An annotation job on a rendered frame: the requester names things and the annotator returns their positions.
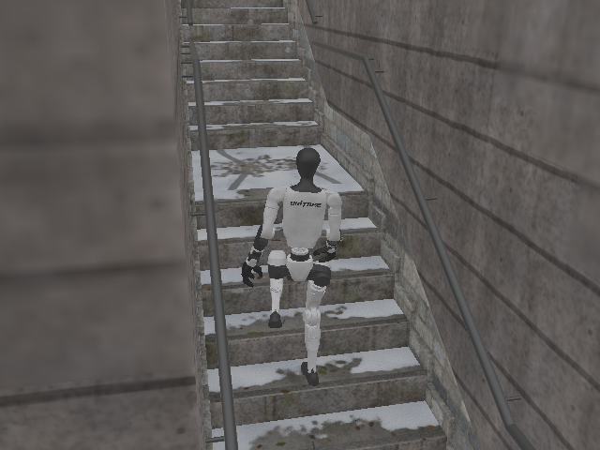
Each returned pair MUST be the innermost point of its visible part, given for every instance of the right robot forearm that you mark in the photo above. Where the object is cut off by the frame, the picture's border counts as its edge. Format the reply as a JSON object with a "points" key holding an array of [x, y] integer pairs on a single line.
{"points": [[331, 246]]}

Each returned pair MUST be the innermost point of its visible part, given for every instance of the right robot foot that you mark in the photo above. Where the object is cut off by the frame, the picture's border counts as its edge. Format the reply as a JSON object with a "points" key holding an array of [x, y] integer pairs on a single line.
{"points": [[312, 378]]}

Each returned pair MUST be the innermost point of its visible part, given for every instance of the left robot hand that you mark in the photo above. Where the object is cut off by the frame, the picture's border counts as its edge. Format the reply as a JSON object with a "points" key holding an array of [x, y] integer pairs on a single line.
{"points": [[246, 273]]}

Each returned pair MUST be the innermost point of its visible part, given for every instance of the left robot upper arm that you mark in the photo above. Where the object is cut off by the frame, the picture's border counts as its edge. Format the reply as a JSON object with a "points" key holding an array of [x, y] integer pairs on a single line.
{"points": [[274, 196]]}

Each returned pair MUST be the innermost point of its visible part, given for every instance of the right robot hand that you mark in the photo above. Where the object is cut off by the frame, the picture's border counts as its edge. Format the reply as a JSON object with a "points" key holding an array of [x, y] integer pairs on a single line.
{"points": [[328, 258]]}

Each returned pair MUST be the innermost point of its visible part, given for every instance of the right robot upper arm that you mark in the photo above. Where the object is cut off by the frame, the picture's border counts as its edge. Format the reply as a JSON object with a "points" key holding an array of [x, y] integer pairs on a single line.
{"points": [[334, 215]]}

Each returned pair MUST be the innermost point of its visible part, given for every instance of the left robot forearm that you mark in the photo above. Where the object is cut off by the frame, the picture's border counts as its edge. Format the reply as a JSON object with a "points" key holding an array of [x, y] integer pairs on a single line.
{"points": [[257, 249]]}

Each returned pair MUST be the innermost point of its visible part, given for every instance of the left robot thigh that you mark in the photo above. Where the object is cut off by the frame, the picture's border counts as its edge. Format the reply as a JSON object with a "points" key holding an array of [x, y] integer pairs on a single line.
{"points": [[277, 264]]}

